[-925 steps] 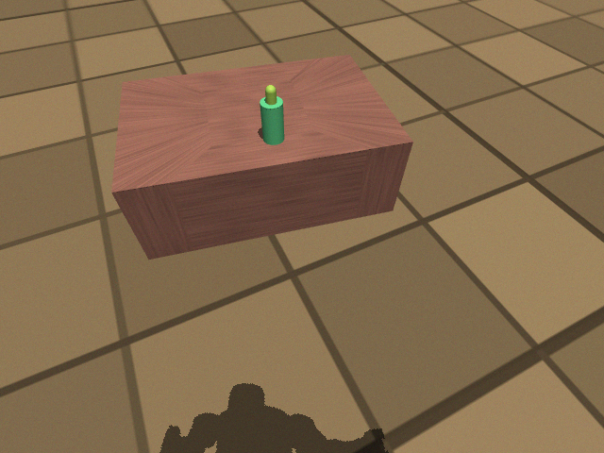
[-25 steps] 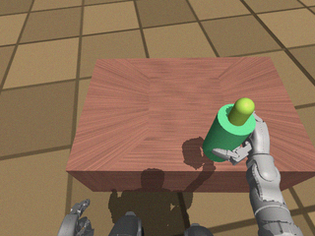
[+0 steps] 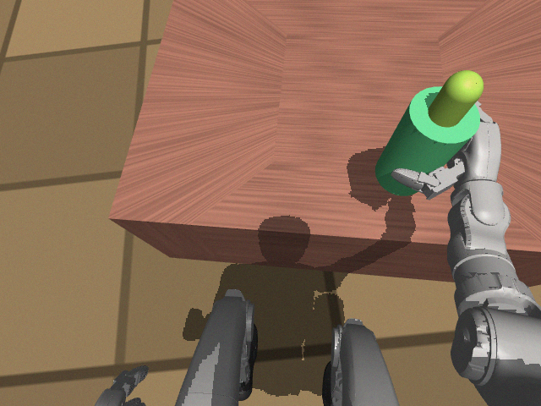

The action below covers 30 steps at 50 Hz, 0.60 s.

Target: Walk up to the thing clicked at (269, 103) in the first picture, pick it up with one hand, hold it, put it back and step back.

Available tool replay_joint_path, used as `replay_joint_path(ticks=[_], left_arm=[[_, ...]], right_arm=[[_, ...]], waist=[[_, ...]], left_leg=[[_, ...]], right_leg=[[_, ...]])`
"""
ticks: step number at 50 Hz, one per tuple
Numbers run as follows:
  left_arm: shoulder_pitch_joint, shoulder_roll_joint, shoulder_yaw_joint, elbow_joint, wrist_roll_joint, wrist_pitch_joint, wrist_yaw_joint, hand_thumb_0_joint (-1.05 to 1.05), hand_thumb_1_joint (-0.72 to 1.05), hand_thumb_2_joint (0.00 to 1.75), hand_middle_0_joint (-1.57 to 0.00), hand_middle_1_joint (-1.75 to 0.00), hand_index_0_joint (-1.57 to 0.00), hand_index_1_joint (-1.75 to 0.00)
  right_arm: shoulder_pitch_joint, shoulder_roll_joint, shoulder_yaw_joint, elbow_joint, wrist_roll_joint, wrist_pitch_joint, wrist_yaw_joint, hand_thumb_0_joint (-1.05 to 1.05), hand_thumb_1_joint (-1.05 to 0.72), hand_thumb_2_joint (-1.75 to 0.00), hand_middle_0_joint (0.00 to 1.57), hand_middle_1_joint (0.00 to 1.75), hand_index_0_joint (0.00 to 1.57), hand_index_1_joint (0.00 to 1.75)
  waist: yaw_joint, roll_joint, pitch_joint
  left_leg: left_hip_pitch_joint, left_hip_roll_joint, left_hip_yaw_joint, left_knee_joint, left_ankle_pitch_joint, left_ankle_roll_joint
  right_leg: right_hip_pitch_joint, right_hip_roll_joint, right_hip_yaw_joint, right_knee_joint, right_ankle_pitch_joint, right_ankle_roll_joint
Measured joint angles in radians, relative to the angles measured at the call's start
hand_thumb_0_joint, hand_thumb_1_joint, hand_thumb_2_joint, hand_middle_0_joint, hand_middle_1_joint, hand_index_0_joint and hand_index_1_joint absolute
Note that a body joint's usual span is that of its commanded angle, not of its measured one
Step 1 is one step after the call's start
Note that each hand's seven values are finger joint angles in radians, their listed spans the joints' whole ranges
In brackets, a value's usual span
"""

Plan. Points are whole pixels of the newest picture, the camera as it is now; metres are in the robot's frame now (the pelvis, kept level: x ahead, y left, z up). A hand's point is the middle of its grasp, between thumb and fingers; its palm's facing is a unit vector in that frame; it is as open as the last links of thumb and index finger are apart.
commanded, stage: crouch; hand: right
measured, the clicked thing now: (427, 136) +0.47 -0.14 +0.05
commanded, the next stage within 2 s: lower in 0.52 s
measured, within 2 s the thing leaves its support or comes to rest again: rests again in 1.96 s
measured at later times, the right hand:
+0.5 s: hand (416, 138) +0.52 -0.16 -0.03, palm faces +0.02 +1.00 -0.01, open 11.3 cm
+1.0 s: hand (401, 149) +0.54 -0.15 -0.09, palm faces +0.02 +1.00 -0.02, open 11.3 cm
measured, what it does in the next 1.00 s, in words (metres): lowers itself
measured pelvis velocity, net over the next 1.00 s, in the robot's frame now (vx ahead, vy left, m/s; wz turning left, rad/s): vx -0.02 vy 0.00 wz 0.00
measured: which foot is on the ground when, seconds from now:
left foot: down 0.00-1.00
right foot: down 0.00-1.00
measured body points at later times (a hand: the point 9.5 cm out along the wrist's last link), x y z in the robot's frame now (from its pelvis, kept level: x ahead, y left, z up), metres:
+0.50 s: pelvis -0.02 -0.01 -0.06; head +0.18 -0.02 +0.35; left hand +0.03 +0.27 -0.17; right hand +0.51 -0.21 -0.03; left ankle +0.09 +0.14 -0.58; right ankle +0.02 -0.12 -0.58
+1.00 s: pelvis -0.02 +0.00 -0.10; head +0.20 -0.02 +0.29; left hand +0.01 +0.28 -0.22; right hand +0.53 -0.21 -0.09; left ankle +0.09 +0.14 -0.58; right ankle +0.02 -0.12 -0.58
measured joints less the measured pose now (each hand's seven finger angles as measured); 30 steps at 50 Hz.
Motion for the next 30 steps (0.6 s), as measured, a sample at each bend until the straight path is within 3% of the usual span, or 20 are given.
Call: replay_joint_path(ticks=[19,30], left_arm=[[-0.014,0.015,-0.014,-0.024,0.019,0.005,0.004,0.01,0.89,0.91,-0.20,-0.30,-0.20,-0.31],[-0.006,0.022,-0.021,-0.030,0.022,0.016,0.008,0.01,0.89,0.91,-0.20,-0.30,-0.20,-0.31]], right_arm=[[-0.209,-0.101,-0.045,0.114,-0.064,0.048,-0.039,-0.01,0.61,-0.99,0.70,1.08,0.71,1.09],[-0.259,-0.124,-0.054,0.110,-0.078,0.078,-0.053,-0.01,0.61,-1.00,0.70,1.08,0.71,1.09]], waist=[[0.055,-0.011,-0.009],[0.068,-0.018,-0.001]], left_leg=[[-0.221,0.007,0.006,0.146,-0.005,-0.002],[-0.297,0.010,0.003,0.197,-0.011,-0.006]], right_leg=[[-0.235,0.007,0.017,0.177,-0.023,-0.004],[-0.312,0.010,0.019,0.235,-0.035,-0.007]])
